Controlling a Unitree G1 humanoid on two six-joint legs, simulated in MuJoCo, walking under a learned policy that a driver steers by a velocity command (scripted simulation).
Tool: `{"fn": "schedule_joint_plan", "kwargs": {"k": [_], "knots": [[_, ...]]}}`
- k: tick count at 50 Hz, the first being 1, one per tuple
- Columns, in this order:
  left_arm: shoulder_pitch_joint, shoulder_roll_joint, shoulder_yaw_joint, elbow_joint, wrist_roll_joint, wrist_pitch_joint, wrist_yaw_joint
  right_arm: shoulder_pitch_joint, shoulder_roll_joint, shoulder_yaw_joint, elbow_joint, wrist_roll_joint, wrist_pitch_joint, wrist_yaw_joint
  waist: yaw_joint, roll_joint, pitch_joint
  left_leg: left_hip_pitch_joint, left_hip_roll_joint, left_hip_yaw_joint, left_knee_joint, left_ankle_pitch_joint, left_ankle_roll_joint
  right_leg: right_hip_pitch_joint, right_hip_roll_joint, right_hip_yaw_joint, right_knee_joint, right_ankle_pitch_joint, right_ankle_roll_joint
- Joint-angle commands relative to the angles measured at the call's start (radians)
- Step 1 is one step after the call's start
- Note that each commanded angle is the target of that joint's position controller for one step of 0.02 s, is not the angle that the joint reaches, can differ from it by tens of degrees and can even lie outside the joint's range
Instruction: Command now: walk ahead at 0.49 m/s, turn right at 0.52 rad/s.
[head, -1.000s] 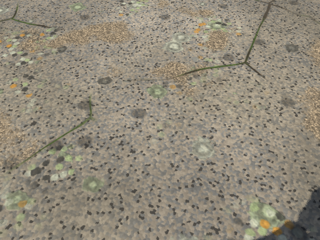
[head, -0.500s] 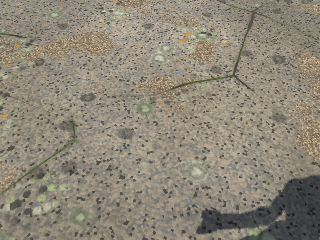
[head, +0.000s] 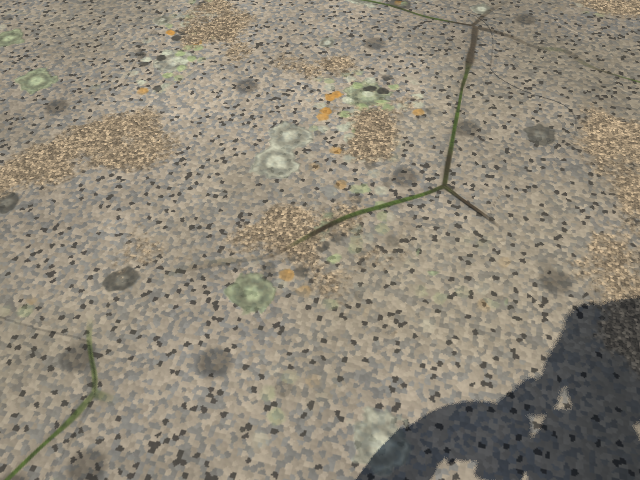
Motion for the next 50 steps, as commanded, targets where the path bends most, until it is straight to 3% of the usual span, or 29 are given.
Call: {"fn": "schedule_joint_plan", "kwargs": {"k": [1, 4, 7, 9, 10, 11, 12, 13, 14, 15, 16, 18, 20, 23, 28, 32, 34, 35, 36, 37, 38, 39, 40, 41, 42, 43, 45, 48, 50], "knots": [[-0.018, 0.179, 0.039, -0.075, -0.009, -0.009, 0.023, -0.064, -0.04, -0.005, -0.071, 0.001, -0.006, 0.004, -0.008, -0.095, 0.018, 0.133, -0.067, 0.048, -0.225, 0.197, -0.02, -0.159, -0.2, 0.17, -0.137, 0.053, -0.124], [0.036, 0.175, 0.041, -0.063, -0.017, 0.001, 0.026, -0.139, -0.047, -0.002, -0.106, 0.018, -0.012, 0.018, 0.023, -0.106, 0.005, 0.169, -0.095, 0.038, -0.316, 0.232, -0.023, -0.099, -0.222, 0.219, -0.093, 0.016, -0.109], [0.055, 0.172, 0.043, -0.065, -0.018, 0.014, 0.034, -0.16, -0.088, -0.009, -0.131, 0.022, -0.026, 0.034, 0.013, -0.113, -0.012, 0.177, -0.105, 0.009, -0.39, 0.134, -0.008, 0.025, -0.261, 0.308, 0.012, 0.025, -0.098], [0.038, 0.176, 0.046, -0.082, -0.011, 0.022, 0.038, -0.086, -0.115, -0.019, -0.121, 0.026, -0.039, 0.038, -0.038, -0.146, -0.038, 0.282, -0.111, 0.023, -0.425, 0.052, 0.022, 0.05, -0.264, 0.345, 0.093, 0.094, -0.08], [0.026, 0.149, 0.037, -0.096, -0.007, 0.022, 0.036, 0.026, -0.146, -0.035, -0.096, 0.018, -0.045, 0.033, -0.092, -0.14, -0.106, 0.451, -0.095, 0.023, -0.444, 0.045, 0.057, 0.02, -0.214, 0.321, 0.205, 0.152, -0.052], [0.017, 0.093, 0.016, -0.121, 0.006, 0.017, 0.029, 0.191, -0.204, -0.051, -0.078, 0.002, -0.047, 0.024, -0.163, -0.056, -0.253, 0.716, 0.061, -0.112, -0.41, -0.003, 0.124, -0.098, -0.149, 0.237, 0.472, 0.072, -0.017], [0.157, 0.025, -0.004, -0.146, -0.021, 0.004, 0.023, 0.296, -0.282, -0.073, -0.045, -0.007, -0.028, 0.024, -0.111, 0.274, -0.39, 1.069, 0.294, -0.553, -0.479, -0.181, 0.287, -0.462, -0.003, 0.092, 0.789, -0.368, 0.053], [0.161, 0.125, 0.009, -0.135, -0.037, 0.003, 0.027, 0.281, -0.188, -0.053, -0.056, 0.009, -0.021, 0.03, -0.119, 0.24, -0.355, 1.055, 0.319, -0.674, -0.529, -0.357, 0.28, -0.599, -0.089, 0.115, 0.942, -0.433, 0.058], [0.066, 0.195, 0.027, -0.146, -0.035, 0.008, 0.028, 0.226, -0.114, -0.034, -0.079, 0.013, -0.016, 0.028, -0.141, 0.122, -0.218, 0.932, 0.271, -0.513, -0.541, -0.337, 0.229, -0.637, -0.129, 0.109, 0.985, -0.343, 0.062], [0.01, 0.187, 0.03, -0.159, -0.025, 0.014, 0.032, 0.171, -0.099, -0.026, -0.088, 0.007, -0.009, 0.029, -0.126, 0.039, -0.134, 0.799, 0.225, -0.373, -0.559, -0.208, 0.199, -0.61, -0.166, 0.074, 0.975, -0.263, 0.073], [-0.024, 0.172, 0.033, -0.172, -0.013, 0.015, 0.031, 0.136, -0.08, -0.02, -0.082, 0.003, -0.004, 0.03, -0.109, 0.026, -0.068, 0.696, 0.184, -0.279, -0.587, -0.1, 0.19, -0.59, -0.192, 0.07, 0.926, -0.21, 0.078], [-0.014, 0.128, 0.033, -0.186, -0.021, 0.027, 0.02, 0.119, -0.067, -0.017, -0.071, -0.005, -0.005, 0.031, -0.075, 0.072, -0.037, 0.593, 0.137, -0.148, -0.641, -0.013, 0.179, -0.523, -0.232, 0.051, 0.873, -0.163, 0.08], [-0.033, 0.095, 0.027, -0.211, -0.022, 0.039, 0.014, 0.129, -0.083, -0.025, -0.057, 0.005, -0.012, 0.033, -0.069, 0.066, -0.025, 0.569, 0.138, -0.073, -0.678, 0.059, 0.2, -0.537, -0.249, 0.032, 0.831, -0.135, 0.089], [-0.09, 0.084, 0.022, -0.252, -0.015, 0.044, 0.008, 0.142, -0.118, -0.039, -0.042, 0.007, -0.011, 0.028, -0.072, 0.036, -0.017, 0.588, 0.149, 0.023, -0.7, 0.173, 0.215, -0.579, -0.257, 0.026, 0.708, -0.03, 0.103], [-0.238, 0.068, 0.009, -0.309, -0.014, 0.033, -0.024, 0.176, -0.151, -0.046, -0.03, 0.015, 0.006, 0.019, -0.12, 0.024, 0.017, 0.613, 0.121, 0.187, -0.701, 0.207, 0.178, -0.517, -0.231, -0.054, 0.439, 0.183, 0.085], [-0.322, 0.082, 0.011, -0.363, -0.016, 0.037, -0.045, 0.225, -0.185, -0.056, -0.011, 0.033, 0.029, 0.017, -0.128, 0.031, 0.046, 0.72, 0.163, 0.237, -0.647, 0.299, 0.15, -0.507, -0.204, -0.102, 0.34, 0.1, 0.046], [-0.289, 0.115, 0.028, -0.373, -0.013, 0.042, -0.05, 0.221, -0.215, -0.064, -0.015, 0.039, 0.043, 0.012, -0.087, 0.063, 0.006, 0.754, 0.168, 0.275, -0.529, 0.601, 0.13, -0.405, -0.145, -0.155, 0.323, -0.004, 0.006], [-0.213, 0.146, 0.045, -0.36, -0.012, 0.045, -0.048, 0.218, -0.23, -0.068, -0.018, 0.04, 0.052, 0.008, -0.038, 0.075, -0.044, 0.752, 0.161, 0.293, -0.403, 0.751, 0.12, -0.295, -0.103, -0.181, 0.314, -0.044, -0.019], [-0.056, 0.19, 0.073, -0.319, -0.014, 0.048, -0.041, 0.202, -0.228, -0.065, -0.023, 0.043, 0.058, 0.003, 0.051, 0.058, -0.123, 0.68, 0.133, 0.32, -0.207, 0.776, 0.094, -0.074, -0.062, -0.19, 0.249, 0.014, -0.056], [0.12, 0.267, 0.108, -0.274, -0.015, 0.058, -0.02, 0.212, -0.193, -0.05, -0.041, 0.023, 0.054, 0.0, 0.125, -0.027, -0.214, 0.438, 0.093, 0.322, 0.092, 0.515, 0.049, 0.244, -0.133, -0.04, 0.235, 0.029, -0.108], [0.086, 0.387, 0.119, -0.281, -0.021, 0.05, -0.012, 0.313, -0.035, 0.001, -0.104, -0.018, 0.026, 0.018, -0.015, -0.303, -0.299, -0.026, -0.102, 0.241, 0.452, -0.46, -0.007, 0.579, -0.403, 0.523, 0.171, -0.068, -0.289], [0.14, 0.312, 0.095, -0.31, -0.011, 0.038, -0.015, 0.211, -0.111, -0.005, -0.121, 0.023, -0.018, 0.034, 0.067, -0.204, -0.432, -0.144, -0.128, 0.014, 0.568, -0.505, 0.007, 0.624, -0.47, 0.768, 0.01, -0.214, -0.334], [0.087, 0.241, 0.072, -0.293, 0.003, 0.026, -0.018, 0.133, -0.158, -0.018, -0.133, 0.063, -0.032, 0.041, 0.07, -0.141, -0.277, -0.203, -0.076, 0.02, 0.552, -0.401, 0.024, 0.51, -0.458, 0.589, -0.006, -0.032, -0.273], [0.008, 0.2, 0.057, -0.299, 0.003, 0.02, -0.017, 0.14, -0.149, -0.013, -0.121, 0.054, -0.032, 0.035, 0.017, -0.068, -0.188, -0.143, -0.027, 0.035, 0.47, -0.316, 0.028, 0.339, -0.424, 0.43, 0.013, 0.189, -0.232], [-0.074, 0.157, 0.041, -0.31, 0.005, 0.018, -0.017, 0.151, -0.151, -0.018, -0.096, 0.028, -0.021, 0.026, -0.026, -0.037, -0.132, -0.062, 0.011, 0.043, 0.401, -0.282, 0.014, 0.187, -0.385, 0.297, 0.024, 0.388, -0.197], [-0.115, 0.132, 0.031, -0.316, 0.015, 0.015, -0.014, 0.181, -0.155, -0.023, -0.083, 0.02, -0.003, 0.026, -0.061, -0.058, -0.118, 0.026, 0.03, 0.039, 0.366, -0.27, 0.007, 0.083, -0.361, 0.219, 0.008, 0.502, -0.182], [-0.134, 0.142, 0.03, -0.294, 0.022, 0.003, -0.012, 0.233, -0.118, -0.018, -0.062, 0.021, 0.031, 0.024, -0.097, -0.063, -0.115, 0.123, 0.024, 0.056, 0.308, -0.228, -0.011, -0.028, -0.341, 0.121, -0.033, 0.635, -0.176], [-0.143, 0.153, 0.03, -0.254, 0.028, -0.009, 0.003, 0.216, -0.075, -0.007, -0.065, 0.014, 0.05, 0.018, -0.104, -0.082, -0.092, 0.135, 0.005, 0.062, 0.148, -0.067, -0.028, -0.069, -0.303, -0.022, -0.063, 0.713, -0.147], [-0.151, 0.143, 0.024, -0.238, 0.033, -0.005, 0.014, 0.17, -0.061, 0.0, -0.072, 0.017, 0.048, 0.025, -0.08, -0.096, -0.085, 0.168, -0.012, 0.072, -0.006, 0.082, -0.022, -0.061, -0.266, -0.105, -0.07, 0.664, -0.11]]}}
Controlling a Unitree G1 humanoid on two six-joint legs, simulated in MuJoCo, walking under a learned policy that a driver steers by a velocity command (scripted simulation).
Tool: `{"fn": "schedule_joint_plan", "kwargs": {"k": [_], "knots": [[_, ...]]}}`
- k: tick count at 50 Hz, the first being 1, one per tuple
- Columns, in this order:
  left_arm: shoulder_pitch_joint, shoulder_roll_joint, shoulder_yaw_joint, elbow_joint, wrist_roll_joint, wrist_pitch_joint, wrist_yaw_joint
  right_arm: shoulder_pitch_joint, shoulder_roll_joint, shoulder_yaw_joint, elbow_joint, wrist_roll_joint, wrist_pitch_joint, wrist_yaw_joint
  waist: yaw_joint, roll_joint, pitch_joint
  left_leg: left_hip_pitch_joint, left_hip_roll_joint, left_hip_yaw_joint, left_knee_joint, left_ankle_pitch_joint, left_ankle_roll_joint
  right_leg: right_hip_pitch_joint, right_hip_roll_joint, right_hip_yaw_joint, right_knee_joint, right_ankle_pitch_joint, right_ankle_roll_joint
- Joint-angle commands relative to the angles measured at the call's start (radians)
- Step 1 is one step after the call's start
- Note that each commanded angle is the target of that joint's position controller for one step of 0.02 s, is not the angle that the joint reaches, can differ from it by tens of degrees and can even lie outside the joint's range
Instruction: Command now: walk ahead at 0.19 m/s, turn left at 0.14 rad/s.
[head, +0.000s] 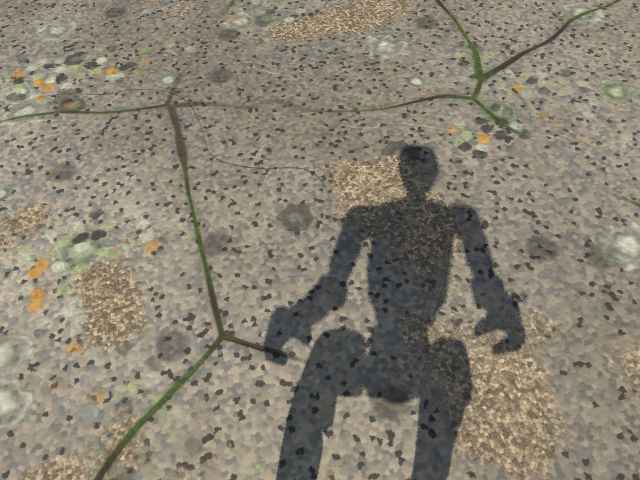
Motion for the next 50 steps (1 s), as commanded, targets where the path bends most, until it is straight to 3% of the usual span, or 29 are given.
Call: {"fn": "schedule_joint_plan", "kwargs": {"k": [1, 4, 8, 10, 11, 12, 13, 14, 15, 16, 17, 18, 21, 24, 28, 31, 32, 33, 34, 35, 36, 37, 38, 41, 43, 46, 50], "knots": [[-0.067, 0.135, 0.03, -0.051, 0.008, -0.018, 0.02, 0.055, -0.036, -0.005, -0.026, 0.001, 0.001, 0.007, -0.018, -0.113, -0.112, 0.18, -0.018, 0.009, -0.174, 0.219, 0.002, -0.024, -0.23, -0.013, -0.086, 0.662, -0.108], [-0.042, 0.162, 0.037, -0.019, 0.004, 0.002, 0.032, -0.005, -0.054, -0.011, -0.062, 0.007, 0.0, 0.025, 0.013, -0.112, -0.101, 0.14, -0.037, 0.014, -0.265, 0.238, 0.012, 0.081, -0.274, -0.011, -0.064, 0.631, -0.103], [-0.045, 0.171, 0.044, -0.008, -0.017, 0.045, 0.051, -0.024, -0.069, -0.023, -0.111, -0.002, 0.007, 0.055, 0.013, -0.12, -0.082, 0.076, -0.061, 0.045, -0.308, 0.042, 0.048, 0.187, -0.334, 0.012, 0.062, 0.655, -0.096], [-0.072, 0.175, 0.047, -0.02, -0.032, 0.063, 0.064, 0.044, -0.079, -0.033, -0.112, -0.002, 0.007, 0.064, -0.027, -0.121, -0.104, 0.163, -0.105, 0.084, -0.387, 0.021, 0.084, 0.179, -0.318, -0.005, 0.206, 0.742, -0.062], [-0.059, 0.172, 0.047, -0.022, -0.033, 0.065, 0.07, 0.123, -0.114, -0.05, -0.101, -0.006, 0.003, 0.057, -0.066, -0.08, -0.151, 0.305, -0.124, 0.067, -0.483, 0.21, 0.12, 0.139, -0.263, -0.043, 0.351, 0.726, -0.011], [-0.056, 0.159, 0.04, -0.051, -0.008, 0.055, 0.07, 0.196, -0.205, -0.074, -0.108, -0.017, 0.004, 0.038, -0.084, 0.059, -0.243, 0.525, 0.022, -0.16, -0.484, 0.662, 0.2, -0.033, -0.165, -0.086, 0.61, 0.431, 0.06], [0.01, 0.075, 0.015, -0.078, 0.022, 0.044, 0.052, 0.2, -0.275, -0.082, -0.121, -0.035, 0.009, 0.028, -0.023, 0.261, -0.344, 0.801, 0.266, -0.543, -0.487, 0.988, 0.44, -0.385, 0.046, -0.023, 0.943, -0.488, 0.133], [-0.007, 0.131, 0.021, -0.055, 0.004, 0.039, 0.034, 0.197, -0.19, -0.063, -0.142, -0.027, 0.017, 0.023, -0.072, 0.128, -0.452, 0.824, 0.246, -0.548, -0.517, 0.806, 0.442, -0.414, -0.003, 0.166, 1.034, -0.506, 0.125], [-0.058, 0.149, 0.026, -0.07, -0.026, 0.043, 0.027, 0.122, -0.163, -0.058, -0.165, -0.015, 0.024, 0.019, -0.062, 0.074, -0.351, 0.745, 0.204, -0.443, -0.531, 0.653, 0.397, -0.468, -0.039, 0.166, 1.041, -0.441, 0.121], [-0.083, 0.143, 0.026, -0.067, -0.021, 0.051, 0.034, 0.073, -0.137, -0.053, -0.174, 0.003, 0.036, 0.013, -0.043, -0.022, -0.265, 0.646, 0.157, -0.38, -0.559, 0.499, 0.344, -0.485, -0.071, 0.149, 0.979, -0.382, 0.124], [-0.104, 0.149, 0.031, -0.069, -0.01, 0.064, 0.043, 0.035, -0.116, -0.044, -0.186, 0.013, 0.051, 0.007, -0.028, -0.047, -0.199, 0.536, 0.125, -0.343, -0.592, 0.378, 0.311, -0.463, -0.093, 0.141, 0.893, -0.341, 0.13], [-0.097, 0.14, 0.032, -0.074, -0.013, 0.074, 0.045, 0.015, -0.123, -0.045, -0.194, 0.005, 0.06, 0.002, 0.0, -0.005, -0.171, 0.442, 0.087, -0.317, -0.618, 0.3, 0.293, -0.396, -0.093, 0.128, 0.808, -0.308, 0.135], [-0.065, 0.104, 0.023, -0.061, -0.016, 0.074, 0.052, 0.022, -0.156, -0.063, -0.21, -0.01, 0.076, -0.012, 0.001, 0.07, -0.186, 0.404, 0.043, -0.294, -0.626, 0.278, 0.285, -0.315, -0.06, 0.104, 0.62, -0.262, 0.164], [-0.073, 0.105, 0.021, -0.056, -0.016, 0.069, 0.052, 0.018, -0.171, -0.073, -0.221, -0.001, 0.087, -0.026, -0.014, 0.087, -0.218, 0.392, 0.031, -0.316, -0.619, 0.168, 0.265, -0.257, -0.053, 0.115, 0.501, -0.183, 0.173], [-0.083, 0.121, 0.031, -0.064, -0.023, 0.053, 0.04, 0.005, -0.165, -0.074, -0.239, -0.001, 0.103, -0.026, -0.028, 0.127, -0.198, 0.389, 0.021, -0.4, -0.611, 0.014, 0.238, -0.216, -0.044, 0.12, 0.365, -0.167, 0.157], [-0.012, 0.134, 0.046, -0.043, -0.023, 0.034, 0.028, -0.011, -0.147, -0.069, -0.251, 0.012, 0.116, -0.029, 0.011, 0.123, -0.183, 0.339, -0.032, -0.406, -0.542, -0.029, 0.181, -0.06, -0.06, 0.101, 0.1, -0.04, 0.112], [0.023, 0.202, 0.064, -0.045, -0.006, 0.035, 0.033, 0.013, -0.106, -0.057, -0.256, 0.008, 0.116, -0.029, 0.005, 0.018, -0.191, 0.239, -0.093, -0.342, -0.415, -0.173, 0.127, 0.041, -0.226, 0.238, 0.025, -0.053, 0.053], [0.0, 0.293, 0.084, -0.042, 0.021, 0.048, 0.038, 0.022, -0.069, -0.049, -0.293, 0.011, 0.107, -0.024, -0.044, -0.305, -0.139, 0.032, -0.263, -0.121, -0.199, -0.385, 0.067, 0.06, -0.431, 0.494, -0.043, 0.07, -0.094], [-0.038, 0.248, 0.075, -0.074, 0.043, 0.042, 0.037, 0.023, -0.145, -0.071, -0.284, -0.006, 0.091, -0.02, -0.023, -0.311, -0.135, 0.009, -0.208, -0.121, 0.057, -0.431, 0.027, -0.005, -0.517, 0.587, -0.062, 0.123, -0.186], [-0.095, 0.193, 0.059, -0.097, 0.034, 0.039, 0.044, 0.043, -0.186, -0.089, -0.256, 0.004, 0.093, -0.016, -0.042, -0.219, -0.125, 0.025, -0.187, -0.134, 0.167, -0.365, 0.017, -0.028, -0.466, 0.485, -0.041, 0.138, -0.16], [-0.139, 0.163, 0.051, -0.105, 0.015, 0.039, 0.049, 0.073, -0.175, -0.091, -0.227, 0.006, 0.104, -0.019, -0.06, -0.175, -0.107, 0.028, -0.178, -0.114, 0.217, -0.306, 0.001, -0.033, -0.394, 0.374, -0.018, 0.143, -0.108], [-0.152, 0.145, 0.044, -0.11, -0.003, 0.04, 0.053, 0.087, -0.154, -0.087, -0.214, 0.002, 0.115, -0.022, -0.053, -0.169, -0.097, 0.008, -0.172, -0.103, 0.268, -0.252, -0.017, -0.013, -0.357, 0.308, -0.007, 0.151, -0.085], [-0.143, 0.142, 0.039, -0.109, -0.008, 0.044, 0.058, 0.085, -0.126, -0.078, -0.215, 0.004, 0.122, -0.02, -0.044, -0.169, -0.087, 0.002, -0.167, -0.087, 0.301, -0.225, -0.032, -0.011, -0.34, 0.258, -0.004, 0.194, -0.085], [-0.071, 0.158, 0.044, -0.095, 0.0, 0.06, 0.069, -0.004, -0.086, -0.059, -0.26, 0.02, 0.122, -0.014, 0.011, -0.204, -0.083, -0.027, -0.138, -0.024, 0.18, -0.178, -0.06, 0.08, -0.327, 0.177, -0.005, 0.245, -0.105], [-0.036, 0.185, 0.054, -0.087, 0.0, 0.067, 0.071, -0.039, -0.072, -0.051, -0.282, 0.016, 0.121, -0.007, 0.037, -0.221, -0.109, 0.0, -0.11, -0.012, 0.076, -0.198, -0.068, 0.142, -0.357, 0.167, 0.008, 0.282, -0.119], [-0.054, 0.224, 0.07, -0.091, -0.008, 0.072, 0.061, -0.046, -0.062, -0.042, -0.296, 0.013, 0.121, 0.007, 0.04, -0.238, -0.129, 0.132, -0.09, 0.038, -0.073, -0.228, -0.051, 0.109, -0.384, 0.12, 0.014, 0.321, -0.124], [-0.068, 0.241, 0.079, -0.085, -0.029, 0.069, 0.043, -0.02, -0.082, -0.054, -0.296, 0.018, 0.132, 0.021, 0.025, -0.25, -0.129, 0.256, -0.105, 0.088, -0.267, -0.19, -0.003, 0.093, -0.409, 0.089, 0.057, 0.341, -0.105]]}}
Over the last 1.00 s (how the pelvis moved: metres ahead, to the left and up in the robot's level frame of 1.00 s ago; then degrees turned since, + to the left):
0.51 -0.12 0.00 -29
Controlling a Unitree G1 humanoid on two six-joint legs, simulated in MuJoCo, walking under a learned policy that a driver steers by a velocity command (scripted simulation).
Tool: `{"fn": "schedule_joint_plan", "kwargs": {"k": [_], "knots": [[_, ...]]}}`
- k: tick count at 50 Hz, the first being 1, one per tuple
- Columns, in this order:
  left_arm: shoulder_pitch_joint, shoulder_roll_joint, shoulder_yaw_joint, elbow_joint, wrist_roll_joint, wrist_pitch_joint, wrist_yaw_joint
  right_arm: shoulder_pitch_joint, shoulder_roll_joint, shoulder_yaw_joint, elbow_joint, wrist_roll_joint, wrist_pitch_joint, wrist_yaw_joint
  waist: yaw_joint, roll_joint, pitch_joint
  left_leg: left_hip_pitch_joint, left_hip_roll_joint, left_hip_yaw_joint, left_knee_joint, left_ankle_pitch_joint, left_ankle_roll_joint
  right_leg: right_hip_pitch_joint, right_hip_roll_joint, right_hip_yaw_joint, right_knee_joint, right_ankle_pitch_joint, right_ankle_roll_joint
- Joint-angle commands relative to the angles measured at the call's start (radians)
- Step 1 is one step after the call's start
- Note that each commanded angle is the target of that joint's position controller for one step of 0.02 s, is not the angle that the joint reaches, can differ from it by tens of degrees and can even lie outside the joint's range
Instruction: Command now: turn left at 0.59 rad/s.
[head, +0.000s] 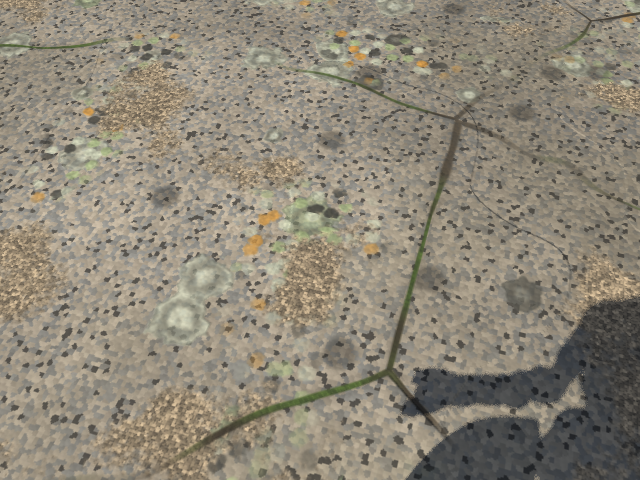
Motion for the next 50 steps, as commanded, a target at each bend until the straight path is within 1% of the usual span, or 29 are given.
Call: {"fn": "schedule_joint_plan", "kwargs": {"k": [1, 2, 3, 4, 5, 6, 7, 8, 9, 11, 14, 17, 23, 25, 27, 28, 29, 30, 31, 32, 33, 34, 36, 38, 40, 43, 47, 49, 50], "knots": [[-0.015, 0.213, 0.063, -0.049, -0.022, -0.012, -0.005, -0.005, -0.087, -0.031, -0.085, 0.002, -0.009, 0.011, -0.012, -0.201, -0.115, 0.054, -0.026, 0.061, -0.202, 0.078, 0.05, 0.15, -0.232, 0.147, -0.052, 0.417, -0.187], [-0.019, 0.202, 0.061, -0.043, -0.033, -0.013, -0.006, 0.036, -0.087, -0.037, -0.068, 0.0, -0.009, 0.011, -0.036, -0.184, -0.122, 0.139, -0.047, 0.077, -0.323, 0.172, 0.08, 0.119, -0.214, 0.113, 0.002, 0.379, -0.15], [0.036, 0.166, 0.051, -0.018, -0.028, -0.017, -0.01, 0.069, -0.114, -0.047, -0.058, -0.003, -0.011, 0.003, -0.04, -0.108, -0.137, 0.283, -0.042, 0.022, -0.417, 0.307, 0.115, 0.024, -0.173, 0.062, 0.097, 0.28, -0.084], [0.041, 0.099, 0.027, -0.038, 0.018, -0.02, -0.017, 0.098, -0.211, -0.069, -0.072, -0.006, -0.017, -0.013, -0.026, 0.149, -0.165, 0.477, 0.178, -0.272, -0.426, 0.659, 0.189, -0.217, -0.073, -0.031, 0.36, -0.075, 0.014], [-0.021, 0.093, 0.02, -0.086, 0.031, -0.023, -0.012, 0.083, -0.263, -0.07, -0.088, -0.04, -0.033, -0.011, -0.046, 0.309, -0.169, 0.448, 0.39, -0.493, -0.404, 0.86, 0.4, -0.421, 0.048, 0.028, 0.569, -0.434, 0.069], [-0.073, 0.151, 0.037, -0.083, 0.016, -0.02, -0.005, 0.106, -0.2, -0.054, -0.078, -0.052, -0.054, -0.005, -0.105, 0.185, -0.205, 0.404, 0.363, -0.44, -0.425, 0.78, 0.43, -0.41, 0.026, 0.134, 0.694, -0.425, 0.071], [-0.066, 0.16, 0.041, -0.075, -0.002, -0.017, -0.008, 0.09, -0.171, -0.041, -0.052, -0.043, -0.067, -0.007, -0.078, 0.158, -0.176, 0.387, 0.29, -0.36, -0.446, 0.556, 0.374, -0.425, 0.012, 0.149, 0.708, -0.343, 0.056], [-0.042, 0.154, 0.044, -0.054, -0.003, -0.017, -0.01, 0.071, -0.152, -0.038, -0.039, -0.021, -0.072, -0.011, -0.061, 0.121, -0.158, 0.378, 0.231, -0.328, -0.476, 0.268, 0.317, -0.444, -0.002, 0.15, 0.669, -0.255, 0.046], [-0.045, 0.162, 0.046, -0.05, 0.001, -0.017, -0.014, 0.058, -0.128, -0.027, -0.032, -0.005, -0.075, -0.014, -0.062, 0.135, -0.122, 0.356, 0.209, -0.328, -0.519, 0.075, 0.296, -0.46, -0.006, 0.146, 0.639, -0.171, 0.044], [-0.034, 0.146, 0.042, -0.041, -0.004, -0.03, -0.028, 0.057, -0.116, -0.015, -0.022, -0.016, -0.084, -0.02, -0.05, 0.166, -0.078, 0.311, 0.185, -0.335, -0.597, -0.073, 0.291, -0.441, 0.009, 0.13, 0.601, -0.047, 0.041], [-0.064, 0.124, 0.031, -0.037, -0.008, -0.061, -0.038, 0.068, -0.124, -0.016, -0.008, -0.027, -0.107, -0.026, -0.057, 0.136, -0.041, 0.326, 0.179, -0.3, -0.628, -0.004, 0.283, -0.425, 0.011, 0.134, 0.417, 0.039, 0.031], [-0.088, 0.098, 0.017, -0.036, -0.009, -0.08, -0.047, 0.094, -0.151, -0.024, 0.015, -0.019, -0.122, -0.022, -0.074, 0.126, -0.033, 0.32, 0.191, -0.28, -0.629, 0.04, 0.287, -0.364, 0.018, 0.13, 0.259, 0.07, 0.026], [-0.112, 0.107, 0.007, -0.052, -0.024, -0.1, -0.068, 0.141, -0.172, -0.029, 0.057, 0.0, -0.123, -0.002, -0.09, 0.108, 0.005, 0.257, 0.219, -0.298, -0.601, -0.014, 0.296, -0.253, 0.033, 0.113, 0.119, 0.031, -0.013], [-0.065, 0.107, 0.006, -0.04, -0.025, -0.109, -0.072, 0.132, -0.164, -0.025, 0.064, 0.004, -0.118, 0.002, -0.054, 0.094, -0.004, 0.222, 0.208, -0.287, -0.556, -0.005, 0.277, -0.144, 0.046, 0.094, 0.055, 0.063, -0.038], [0.074, 0.129, 0.019, 0.006, -0.022, -0.112, -0.063, 0.131, -0.119, -0.008, 0.071, -0.005, -0.116, 0.002, 0.012, 0.072, -0.047, 0.134, 0.152, -0.239, -0.429, 0.054, 0.234, 0.072, 0.062, 0.09, 0.022, 0.053, -0.061], [0.201, 0.187, 0.035, 0.025, -0.016, -0.116, -0.052, 0.11, -0.06, 0.013, 0.057, -0.018, -0.12, 0.002, 0.066, -0.035, -0.111, 0.029, 0.067, -0.144, -0.175, 0.097, 0.177, 0.239, -0.065, 0.255, -0.037, 0.0, -0.113], [0.286, 0.317, 0.067, 0.04, -0.006, -0.112, -0.053, 0.138, -0.019, 0.026, 0.004, -0.013, -0.141, -0.005, 0.061, -0.329, -0.179, -0.264, -0.067, -0.005, 0.181, -0.082, 0.099, 0.441, -0.276, 0.672, -0.173, -0.214, -0.268], [0.295, 0.241, 0.046, 0.036, -0.008, -0.117, -0.06, 0.099, -0.108, 0.004, 0.005, 0.0, -0.154, -0.011, 0.088, -0.237, -0.154, -0.394, -0.05, -0.103, 0.355, -0.182, 0.089, 0.435, -0.304, 0.824, -0.248, -0.39, -0.31], [0.242, 0.191, 0.028, 0.027, -0.008, -0.119, -0.059, 0.076, -0.141, -0.008, 0.004, 0.014, -0.16, -0.006, 0.064, -0.183, -0.074, -0.459, 0.0, -0.12, 0.413, -0.099, 0.107, 0.389, -0.285, 0.735, -0.249, -0.404, -0.279], [0.197, 0.162, 0.017, 0.013, -0.001, -0.118, -0.058, 0.067, -0.127, -0.004, 0.014, 0.01, -0.161, -0.005, 0.044, -0.136, -0.049, -0.453, 0.033, -0.102, 0.41, -0.013, 0.114, 0.34, -0.24, 0.64, -0.25, -0.331, -0.253], [0.163, 0.141, 0.009, 0.009, 0.0, -0.116, -0.058, 0.051, -0.114, -0.003, 0.013, -0.004, -0.161, -0.003, 0.03, -0.106, -0.018, -0.443, 0.056, -0.096, 0.367, 0.054, 0.112, 0.285, -0.209, 0.57, -0.267, -0.231, -0.242], [0.141, 0.128, 0.001, 0.004, 0.006, -0.115, -0.055, 0.051, -0.103, -0.004, 0.016, -0.01, -0.159, 0.0, 0.01, -0.107, -0.007, -0.396, 0.077, -0.096, 0.329, 0.108, 0.107, 0.23, -0.178, 0.504, -0.285, -0.139, -0.226], [0.133, 0.129, 0.0, 0.004, 0.003, -0.118, -0.052, 0.063, -0.076, 0.0, 0.024, -0.012, -0.15, 0.004, -0.008, -0.114, -0.009, -0.35, 0.08, -0.072, 0.284, 0.179, 0.085, 0.181, -0.144, 0.412, -0.317, 0.009, -0.226], [0.146, 0.139, 0.002, 0.016, -0.002, -0.12, -0.046, 0.033, -0.064, 0.004, 0.017, -0.016, -0.145, 0.001, -0.006, -0.085, -0.002, -0.359, 0.079, -0.056, 0.203, 0.249, 0.061, 0.177, -0.13, 0.341, -0.334, 0.148, -0.229], [0.163, 0.147, 0.003, 0.032, -0.005, -0.114, -0.04, -0.023, -0.04, 0.014, 0.004, -0.018, -0.148, 0.002, 0.008, -0.074, 0.007, -0.339, 0.074, -0.041, 0.072, 0.333, 0.049, 0.174, -0.107, 0.27, -0.334, 0.264, -0.214], [0.21, 0.162, 0.004, 0.059, -0.012, -0.106, -0.032, -0.126, -0.015, 0.026, -0.017, -0.011, -0.159, 0.015, 0.047, -0.08, 0.024, -0.27, 0.048, -0.01, -0.11, 0.456, 0.049, 0.168, -0.09, 0.207, -0.336, 0.299, -0.196], [0.27, 0.174, 0.007, 0.096, -0.021, -0.089, -0.03, -0.227, -0.019, 0.028, -0.048, 0.0, -0.17, 0.041, 0.069, -0.077, 0.06, -0.252, 0.024, -0.007, -0.236, 0.468, 0.076, 0.248, -0.139, 0.213, -0.312, 0.312, -0.195], [0.272, 0.185, 0.013, 0.107, -0.024, -0.079, -0.026, -0.235, -0.036, 0.023, -0.056, 0.0, -0.174, 0.051, 0.049, -0.085, 0.056, -0.237, 0.013, -0.009, -0.272, 0.407, 0.106, 0.313, -0.166, 0.215, -0.268, 0.404, -0.181], [0.265, 0.194, 0.017, 0.108, -0.024, -0.074, -0.024, -0.212, -0.051, 0.017, -0.052, -0.002, -0.174, 0.052, 0.027, -0.094, 0.035, -0.19, -0.003, 0.001, -0.283, 0.369, 0.123, 0.338, -0.17, 0.209, -0.227, 0.518, -0.171]]}}
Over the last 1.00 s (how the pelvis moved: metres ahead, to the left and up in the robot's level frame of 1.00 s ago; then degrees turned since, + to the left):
0.16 -0.01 0.00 34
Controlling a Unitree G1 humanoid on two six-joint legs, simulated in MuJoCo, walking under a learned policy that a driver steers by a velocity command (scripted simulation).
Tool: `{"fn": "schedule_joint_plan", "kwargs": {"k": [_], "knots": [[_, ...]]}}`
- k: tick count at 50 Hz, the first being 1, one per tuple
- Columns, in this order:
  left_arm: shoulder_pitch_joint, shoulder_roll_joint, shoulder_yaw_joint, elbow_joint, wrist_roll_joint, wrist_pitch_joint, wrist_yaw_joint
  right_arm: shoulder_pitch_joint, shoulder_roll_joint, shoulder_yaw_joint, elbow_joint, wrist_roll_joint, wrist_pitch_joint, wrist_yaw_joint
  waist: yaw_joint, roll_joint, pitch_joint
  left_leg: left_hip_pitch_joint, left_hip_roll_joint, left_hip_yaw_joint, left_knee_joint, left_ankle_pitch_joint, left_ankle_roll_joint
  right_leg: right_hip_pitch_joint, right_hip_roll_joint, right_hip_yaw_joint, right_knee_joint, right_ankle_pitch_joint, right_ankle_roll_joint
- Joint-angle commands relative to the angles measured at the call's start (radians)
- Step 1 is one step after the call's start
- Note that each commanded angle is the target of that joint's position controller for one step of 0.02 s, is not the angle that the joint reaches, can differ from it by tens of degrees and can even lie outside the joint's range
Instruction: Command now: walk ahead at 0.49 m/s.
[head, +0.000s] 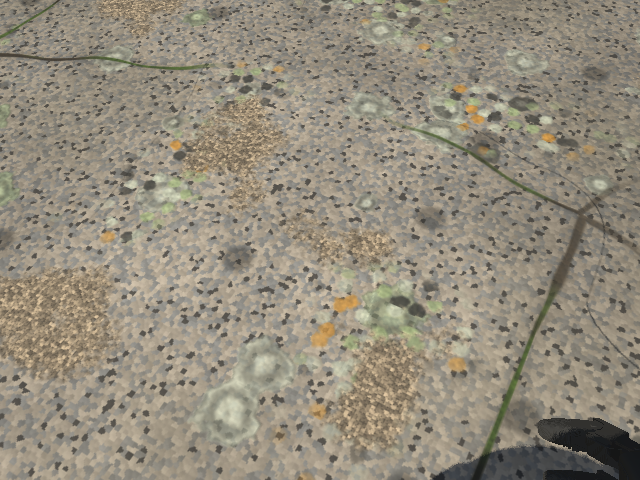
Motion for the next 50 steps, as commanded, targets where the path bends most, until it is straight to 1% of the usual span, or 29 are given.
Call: {"fn": "schedule_joint_plan", "kwargs": {"k": [1, 2, 3, 4, 5, 6, 7, 8, 9, 10, 13, 16, 19, 23, 27, 28, 29, 30, 31, 32, 33, 34, 35, 36, 39, 42, 45, 47, 50], "knots": [[0.0, 0.204, 0.053, -0.035, -0.002, 0.005, 0.012, -0.029, -0.118, -0.04, -0.079, -0.002, -0.02, 0.005, -0.08, -0.143, 0.0, 0.093, -0.046, 0.03, -0.03, -0.09, 0.051, 0.016, -0.281, 0.105, 0.096, 0.798, -0.126], [-0.019, 0.207, 0.053, -0.037, 0.0, 0.012, 0.014, 0.094, -0.151, -0.058, -0.047, -0.004, -0.018, -0.003, -0.153, -0.144, -0.081, 0.264, -0.077, 0.059, -0.053, -0.081, 0.082, 0.0, -0.252, 0.073, 0.243, 0.957, -0.108], [-0.025, 0.189, 0.043, -0.048, 0.008, 0.013, 0.018, 0.259, -0.196, -0.078, -0.004, -0.006, -0.013, -0.016, -0.23, -0.131, -0.196, 0.541, -0.032, 0.019, -0.03, -0.045, 0.12, -0.131, -0.211, 0.047, 0.452, 0.906, -0.077], [0.062, 0.088, 0.012, -0.083, 0.026, 0.001, 0.014, 0.395, -0.295, -0.099, 0.016, -0.034, -0.008, -0.026, -0.219, 0.063, -0.381, 0.971, 0.239, -0.36, 0.007, -0.098, 0.248, -0.501, -0.092, 0.011, 0.848, 0.482, -0.021], [0.1, 0.051, -0.006, -0.065, 0.015, -0.02, 0.005, 0.418, -0.254, -0.087, 0.034, -0.017, -0.007, -0.021, -0.204, 0.232, -0.503, 1.087, 0.363, -0.748, -0.164, -0.265, 0.339, -0.709, 0.033, 0.119, 1.079, -0.2, 0.006], [0.001, 0.156, 0.023, -0.088, -0.015, -0.037, -0.004, 0.364, -0.19, -0.066, 0.031, -0.008, -0.002, -0.024, -0.22, 0.14, -0.351, 0.98, 0.324, -0.661, -0.212, -0.365, 0.287, -0.819, -0.034, 0.167, 1.148, -0.18, -0.004], [-0.094, 0.165, 0.024, -0.12, -0.028, -0.046, -0.008, 0.299, -0.167, -0.057, 0.028, -0.007, 0.001, -0.027, -0.201, 0.079, -0.208, 0.821, 0.285, -0.51, -0.235, -0.329, 0.253, -0.839, -0.083, 0.124, 1.122, -0.099, -0.011], [-0.139, 0.148, 0.021, -0.13, -0.014, -0.048, -0.006, 0.241, -0.15, -0.05, 0.032, -0.014, -0.001, -0.024, -0.163, -0.001, -0.113, 0.662, 0.243, -0.412, -0.273, -0.235, 0.237, -0.813, -0.124, 0.101, 1.052, -0.023, -0.007], [-0.136, 0.144, 0.028, -0.126, 0.001, -0.04, -0.003, 0.201, -0.124, -0.043, 0.029, -0.023, -0.008, -0.022, -0.126, 0.005, -0.078, 0.561, 0.205, -0.342, -0.305, -0.161, 0.225, -0.759, -0.157, 0.105, 0.991, 0.028, -0.003], [-0.105, 0.128, 0.026, -0.116, 0.003, -0.029, -0.004, 0.179, -0.118, -0.042, 0.031, -0.028, -0.012, -0.02, -0.098, 0.029, -0.068, 0.494, 0.186, -0.306, -0.338, -0.131, 0.227, -0.704, -0.171, 0.107, 0.969, 0.057, 0.006], [-0.1, 0.088, 0.018, -0.115, 0.011, -0.002, 0.003, 0.178, -0.136, -0.048, 0.063, -0.017, -0.033, -0.02, -0.07, 0.03, -0.031, 0.401, 0.171, -0.212, -0.403, -0.05, 0.247, -0.691, -0.186, 0.09, 0.881, 0.107, 0.039], [-0.213, 0.077, 0.012, -0.15, 0.02, -0.005, 0.004, 0.212, -0.159, -0.054, 0.093, -0.017, -0.031, -0.033, -0.098, 0.008, 0.008, 0.411, 0.146, -0.137, -0.425, -0.014, 0.234, -0.748, -0.19, 0.081, 0.7, 0.277, 0.059], [-0.324, 0.054, 0.002, -0.175, 0.016, -0.019, -0.009, 0.254, -0.181, -0.056, 0.115, -0.009, -0.021, -0.041, -0.142, 0.002, 0.026, 0.426, 0.116, -0.072, -0.424, -0.014, 0.197, -0.703, -0.155, 0.047, 0.486, 0.438, 0.054], [-0.436, 0.064, 0.002, -0.216, 0.004, -0.029, -0.03, 0.333, -0.207, -0.062, 0.162, 0.002, -0.003, -0.044, -0.185, 0.007, 0.043, 0.546, 0.168, -0.088, -0.383, -0.043, 0.186, -0.712, -0.126, 0.044, 0.357, 0.446, 0.033], [-0.41, 0.1, 0.016, -0.226, 0.006, -0.035, -0.046, 0.335, -0.225, -0.07, 0.187, 0.006, 0.021, -0.054, -0.143, 0.033, 0.014, 0.669, 0.215, -0.107, -0.272, 0.116, 0.15, -0.648, -0.094, 0.031, 0.294, 0.291, -0.021], [-0.33, 0.121, 0.028, -0.205, 0.009, -0.036, -0.044, 0.313, -0.229, -0.069, 0.186, 0.005, 0.027, -0.056, -0.091, 0.036, -0.035, 0.666, 0.19, -0.081, -0.172, 0.271, 0.131, -0.527, -0.062, -0.001, 0.266, 0.28, -0.043], [-0.179, 0.167, 0.053, -0.16, 0.011, -0.036, -0.035, 0.315, -0.202, -0.058, 0.185, -0.002, 0.032, -0.059, -0.024, 0.017, -0.138, 0.606, 0.134, -0.038, 0.016, 0.342, 0.102, -0.305, -0.051, -0.013, 0.268, 0.298, -0.075], [0.0, 0.245, 0.074, -0.131, 0.02, -0.031, -0.024, 0.331, -0.144, -0.032, 0.158, -0.029, 0.03, -0.062, 0.031, -0.112, -0.301, 0.406, 0.067, 0.013, 0.344, 0.068, 0.061, -0.001, -0.24, 0.201, 0.307, 0.346, -0.141], [0.021, 0.3, 0.083, -0.114, 0.022, -0.027, -0.031, 0.46, -0.039, -0.004, 0.148, -0.015, 0.009, -0.053, -0.047, -0.379, -0.399, 0.016, -0.114, -0.024, 0.646, -0.581, 0.004, 0.283, -0.418, 0.68, 0.17, 0.087, -0.293], [0.008, 0.193, 0.056, -0.128, 0.009, -0.028, -0.033, 0.386, -0.152, -0.026, 0.161, 0.004, -0.009, -0.047, 0.002, -0.248, -0.351, -0.1, -0.065, -0.139, 0.747, -0.613, 0.012, 0.258, -0.401, 0.718, 0.098, -0.047, -0.263], [-0.057, 0.161, 0.044, -0.136, 0.011, -0.029, -0.03, 0.292, -0.192, -0.038, 0.132, 0.024, -0.021, -0.042, -0.005, -0.189, -0.214, -0.154, -0.018, -0.115, 0.75, -0.523, 0.025, 0.142, -0.373, 0.574, 0.082, -0.011, -0.225], [-0.122, 0.15, 0.04, -0.145, 0.017, -0.028, -0.029, 0.243, -0.179, -0.035, 0.123, 0.017, -0.024, -0.046, -0.034, -0.105, -0.141, -0.127, 0.031, -0.085, 0.708, -0.432, 0.022, 0.012, -0.337, 0.472, 0.066, 0.103, -0.208], [-0.164, 0.126, 0.034, -0.149, 0.023, -0.029, -0.03, 0.22, -0.171, -0.038, 0.119, 0.0, -0.021, -0.049, -0.058, -0.087, -0.086, -0.097, 0.06, -0.079, 0.651, -0.374, 0.014, -0.091, -0.305, 0.398, 0.039, 0.205, -0.206], [-0.184, 0.111, 0.029, -0.151, 0.033, -0.033, -0.03, 0.24, -0.159, -0.039, 0.124, -0.003, -0.013, -0.047, -0.089, -0.113, -0.081, -0.035, 0.084, -0.086, 0.622, -0.333, 0.009, -0.156, -0.282, 0.351, 0.012, 0.265, -0.202], [-0.183, 0.118, 0.033, -0.13, 0.022, -0.049, -0.029, 0.258, -0.116, -0.032, 0.133, -0.008, 0.015, -0.052, -0.116, -0.113, -0.06, 0.0, 0.095, -0.071, 0.544, -0.283, -0.018, -0.234, -0.26, 0.253, -0.055, 0.356, -0.221], [-0.178, 0.139, 0.038, -0.104, 0.028, -0.043, -0.016, 0.182, -0.098, -0.026, 0.11, -0.025, 0.02, -0.058, -0.116, -0.089, -0.018, -0.009, 0.081, -0.048, 0.369, -0.173, -0.053, -0.257, -0.232, 0.129, -0.041, 0.698, -0.209], [-0.152, 0.149, 0.037, -0.08, 0.025, -0.028, -0.003, 0.099, -0.067, -0.014, 0.099, -0.024, 0.009, -0.048, -0.081, -0.105, -0.034, 0.097, 0.034, -0.007, 0.148, 0.014, -0.051, -0.268, -0.177, 0.028, -0.016, 0.772, -0.163], [-0.119, 0.154, 0.037, -0.055, 0.021, -0.018, 0.001, 0.057, -0.074, -0.015, 0.09, -0.02, 0.007, -0.04, -0.061, -0.11, -0.047, 0.135, 0.011, -0.009, 0.072, 0.083, -0.046, -0.229, -0.19, 0.035, 0.004, 0.743, -0.157], [-0.127, 0.157, 0.038, -0.032, 0.014, 0.0, 0.007, 0.034, -0.104, -0.024, 0.079, -0.025, 0.002, -0.029, -0.068, -0.124, -0.051, 0.146, -0.001, -0.031, -0.001, 0.021, -0.012, -0.152, -0.228, 0.074, 0.079, 0.713, -0.145]]}}
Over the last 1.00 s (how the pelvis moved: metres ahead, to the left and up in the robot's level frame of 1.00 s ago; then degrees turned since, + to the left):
0.30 0.02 -0.01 8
